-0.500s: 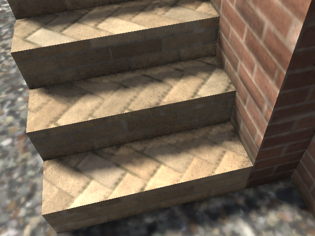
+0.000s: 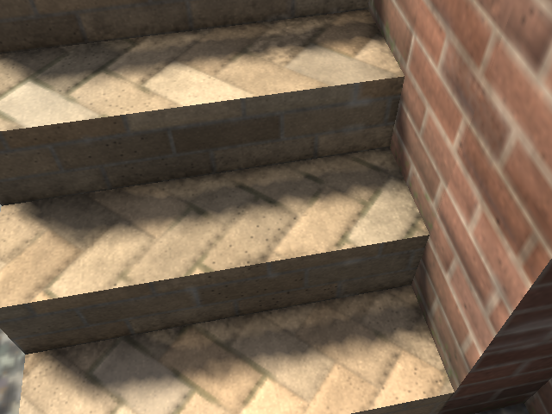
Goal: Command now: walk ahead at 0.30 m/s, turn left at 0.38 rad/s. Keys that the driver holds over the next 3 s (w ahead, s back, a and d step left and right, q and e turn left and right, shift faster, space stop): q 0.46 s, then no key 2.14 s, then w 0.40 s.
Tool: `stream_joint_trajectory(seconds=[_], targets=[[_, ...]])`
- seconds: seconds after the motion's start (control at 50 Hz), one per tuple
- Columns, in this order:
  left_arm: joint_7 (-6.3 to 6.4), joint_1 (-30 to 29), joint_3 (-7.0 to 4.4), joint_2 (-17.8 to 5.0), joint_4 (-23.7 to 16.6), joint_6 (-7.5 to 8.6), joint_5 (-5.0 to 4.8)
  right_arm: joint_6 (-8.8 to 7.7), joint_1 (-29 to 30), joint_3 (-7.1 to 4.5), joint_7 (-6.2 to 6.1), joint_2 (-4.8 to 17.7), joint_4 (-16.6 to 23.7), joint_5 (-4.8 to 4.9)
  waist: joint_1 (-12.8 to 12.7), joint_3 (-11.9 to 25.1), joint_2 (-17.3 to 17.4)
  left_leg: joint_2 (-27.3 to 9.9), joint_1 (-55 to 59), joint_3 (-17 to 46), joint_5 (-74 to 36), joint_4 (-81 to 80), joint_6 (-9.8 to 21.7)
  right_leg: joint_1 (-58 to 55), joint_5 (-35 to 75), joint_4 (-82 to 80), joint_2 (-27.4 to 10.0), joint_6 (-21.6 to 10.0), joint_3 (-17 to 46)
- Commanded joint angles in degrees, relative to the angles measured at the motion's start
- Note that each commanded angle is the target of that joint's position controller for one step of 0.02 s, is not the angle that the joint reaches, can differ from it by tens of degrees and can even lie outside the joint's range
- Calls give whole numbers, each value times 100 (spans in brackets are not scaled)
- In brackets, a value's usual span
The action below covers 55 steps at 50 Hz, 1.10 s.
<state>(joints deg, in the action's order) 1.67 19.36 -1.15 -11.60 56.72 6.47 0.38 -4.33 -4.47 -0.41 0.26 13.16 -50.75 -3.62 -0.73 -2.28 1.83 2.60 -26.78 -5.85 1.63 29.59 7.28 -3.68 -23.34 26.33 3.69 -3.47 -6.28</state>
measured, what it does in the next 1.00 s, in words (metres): steps to the right, turning left: right foot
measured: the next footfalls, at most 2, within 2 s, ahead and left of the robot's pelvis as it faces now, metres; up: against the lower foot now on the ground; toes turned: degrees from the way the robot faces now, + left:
right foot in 0.60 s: +0.15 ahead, -0.14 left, +0.00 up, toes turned +24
left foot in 1.06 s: +0.03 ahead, +0.02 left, +0.00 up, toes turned +18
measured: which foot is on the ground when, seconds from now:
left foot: down 0.00-0.60, up 0.62-1.00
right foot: down 0.00-0.00, up 0.02-0.58, down 0.60-1.00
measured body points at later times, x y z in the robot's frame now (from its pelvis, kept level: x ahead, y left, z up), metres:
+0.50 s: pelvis +0.09 -0.03 +0.01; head +0.13 -0.02 +0.46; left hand +0.14 +0.25 -0.11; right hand +0.26 -0.28 -0.11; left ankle +0.12 +0.05 -0.72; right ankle +0.11 -0.16 -0.68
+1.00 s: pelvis +0.07 -0.09 +0.02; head +0.11 -0.12 +0.47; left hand +0.07 +0.17 -0.08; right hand +0.29 -0.28 -0.12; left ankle -0.01 +0.02 -0.70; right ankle +0.11 -0.15 -0.72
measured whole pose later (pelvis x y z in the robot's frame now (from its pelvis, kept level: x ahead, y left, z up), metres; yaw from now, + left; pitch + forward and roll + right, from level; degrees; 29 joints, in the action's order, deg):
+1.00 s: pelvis +0.07 -0.09 +0.02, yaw +22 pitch -1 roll +2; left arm 4.4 13.6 -0.3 -9.5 45.5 1.1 1.0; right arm 3.9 -6.6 -2.4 -2.1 15.3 -50.6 -0.3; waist -1.5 -3.4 3.2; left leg 3.2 -11.7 3.8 20.6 34.1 -1.6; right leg 11.0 -11.1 23.1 2.0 -4.0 0.7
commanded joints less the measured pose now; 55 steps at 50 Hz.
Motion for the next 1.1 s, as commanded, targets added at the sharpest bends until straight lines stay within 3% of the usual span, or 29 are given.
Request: stream_joint_trajectory(seconds=[0.02, 0.04, 0.06, 0.08, 0.1, 0.12, 0.18, 0.26, 0.32, 0.34, 0.38, 0.44, 0.52, 0.54, 0.58, 0.6, 0.62, 0.64, 0.66, 0.68, 0.7, 0.74, 0.78, 0.86, 0.96, 1.02, 1.06, 1.08, 1.1], targets=[[63, 28, -36, -425, -684, 95, -134, -86, -2176, -582, -179, 1732, -295, -67, 588, 1785, 1439, -2130, 4400, 2638, -6838, 385, 1578, 3593, -868, 5954, 268, 397, -65], [56, 475, 6, -529, -557, 10, 3, -66, -2120, -597, -136, 1761, -239, 173, 426, 2784, 544, -2483, 4537, 3586, -6994, -145, 2259, 3742, -631, 6577, 138, 362, 1008], [86, 209, -31, -685, -565, -62, 112, -33, -1373, -571, -183, 1425, 61, 293, 283, 2145, -102, -2395, 3579, 3187, -5255, -503, 2087, 3749, 7, 6422, -260, 395, 1132], [76, -188, -47, -732, -655, -96, 197, 26, -984, -435, -218, 957, 161, 342, 187, 1209, -448, -2034, 2459, 2734, -4247, -827, 1751, 3746, 212, 5894, -448, 423, 1011], [58, -566, -73, -775, -816, -174, 275, 76, -868, -342, -252, 703, 179, 373, 111, 764, -587, -1741, 1817, 2455, -3827, -1016, 1498, 3669, 220, 5457, -532, 470, 1015], [78, -611, -55, -668, -877, -333, 377, 128, -844, -330, -224, 666, 182, 374, 48, 545, -576, -1486, 1362, 2222, -3433, -1131, 1308, 3443, 276, 4947, -512, 532, 970], [218, -300, 14, -375, -972, -660, 261, 107, -858, -410, -150, 983, 158, 227, -123, 758, -55, -1028, 955, 1846, -3491, -881, 891, 2889, 205, 3804, -233, 701, 732], [303, -661, -45, -484, -1206, -880, 169, 303, -887, -508, -213, 1150, 276, 199, 60, 1006, 336, -1120, 1239, 2448, -1702, -853, 625, 3251, 304, 3299, -268, 768, 798], [284, -1069, -82, -539, -1380, -929, 153, 454, -864, -540, -267, 1149, 375, 189, 239, 796, 510, -1052, 1267, 2925, 18, -991, 461, 3457, 368, 2967, -266, 761, 896], [331, -783, -89, -441, -1255, -950, 157, 477, -787, -549, -293, 1064, 376, 141, 204, 801, 698, -1059, 1122, 2980, 118, -939, 486, 3238, 301, 3120, -202, 766, 838], [390, -991, -130, -498, -1453, -938, 152, 559, -726, -498, -368, 948, 430, 180, 310, 686, 614, -978, 1319, 3056, -407, -801, 530, 3335, 133, 3055, -218, 826, 803], [404, -1211, -115, -533, -1707, -871, 58, 622, -1017, -569, -384, 1136, 392, 163, 430, 723, 557, -1163, 2089, 3528, -1221, -558, 560, 3505, -390, 2637, -203, 777, 892], [415, -589, -145, -567, -1659, -770, -127, 729, -758, -578, -336, 1026, 450, 166, 198, 652, 789, -1034, 1887, 3584, -1658, -629, 502, 2517, -513, 1572, -78, 580, 847], [420, -410, -154, -540, -1646, -737, -117, 742, -668, -570, -314, 1004, 446, 155, 76, 625, 714, -933, 1827, 3554, -1616, -589, 432, 2173, -404, 1064, -75, 538, 793], [414, -24, -158, -542, -1493, -671, -79, 769, -509, -581, -324, 936, 479, 283, -169, 475, 359, -471, 1456, 3185, -741, -228, 28, 1318, 798, -754, -154, 480, 815], [418, -360, -231, -882, -1599, -642, 70, 783, -733, -540, -344, 614, 467, 338, 96, 462, -716, 204, 861, 2417, 862, 898, -298, 1018, 1010, -1400, -1058, 318, 1955], [413, -754, -269, -1283, -1851, -662, 173, 763, -709, -540, -365, 565, 625, 307, 94, 402, -1897, 1118, -132, 1430, 3046, 2466, -593, 1246, 3511, -1373, -2524, -583, 3349], [413, -779, -232, -970, -1874, -607, 127, 752, -800, -598, -307, 888, 564, 92, 198, 636, -1391, 682, 515, 1553, 3424, 4012, -727, 2059, 4161, -1004, -2900, -1306, 3562], [381, -1135, -152, -673, -1869, -565, 86, 764, -994, -604, -276, 824, 389, 64, 478, 499, -738, 638, 491, 1675, 3022, 4722, -793, 2250, 3925, -816, -2538, -1390, 3013], [339, -1371, -131, -585, -1891, -521, 77, 723, -678, -586, -223, 871, 446, 111, 512, 75, -254, 527, 29, 1767, 2560, 4501, -836, 2066, 3222, -828, -2065, -1037, 2441], [333, -1367, -132, -614, -1884, -485, 110, 725, -493, -564, -187, 825, 460, 138, 364, 26, -432, 575, -281, 1723, 2255, 4350, -930, 1606, 3385, -747, -1702, -765, 2072], [314, -756, -122, -648, -1703, -412, 58, 769, -416, -493, -142, 714, 468, 149, 81, 260, -794, 730, -349, 1690, 2108, 4027, -1079, 792, 4792, -564, -1495, -672, 1750], [319, -341, -173, -773, -1505, -417, -2, 787, -281, -468, -117, 719, 537, 296, -16, 443, -984, 752, -296, 1735, 2026, 3155, -1099, 113, 5309, -468, -1466, -553, 1674], [336, -331, -140, -669, -1437, -464, -7, 836, -197, -371, -171, 596, 419, 373, -85, 478, -1227, 478, 185, 1309, 2051, 1693, -1101, -112, 4242, -735, -1418, -348, 1794], [286, -518, -126, -649, -1397, -490, 82, 776, -129, -233, -253, 463, 321, 345, -119, 303, -1180, 95, 1160, 811, 1997, 411, -898, 846, 2614, -949, -1407, -478, 1984], [268, -656, -118, -660, -1296, -496, 44, 684, -411, -180, -289, 435, 143, 283, 63, 255, -875, -20, 1887, 699, 1263, -589, -666, 1441, 1713, -938, -1409, -448, 2121], [222, -640, -59, -537, -1236, -466, 59, 582, -418, -152, -330, 528, 96, 229, 99, 322, -660, -350, 2563, 1077, 754, -1104, -546, 1941, 1217, -977, -1342, -153, 2207], [184, -626, -18, -447, -1235, -415, 70, 492, -473, -148, -338, 685, 154, 180, 158, 433, -427, -825, 2931, 1580, 448, -1138, -419, 2280, 1077, -891, -1253, -42, 2130], [136, -428, -31, -390, -1186, -393, 4, 442, -253, -187, -314, 885, 87, 241, -163, 278, 188, -894, 2368, 1679, 253, -962, -221, 1987, 1036, -1068, -827, 91, 1657]])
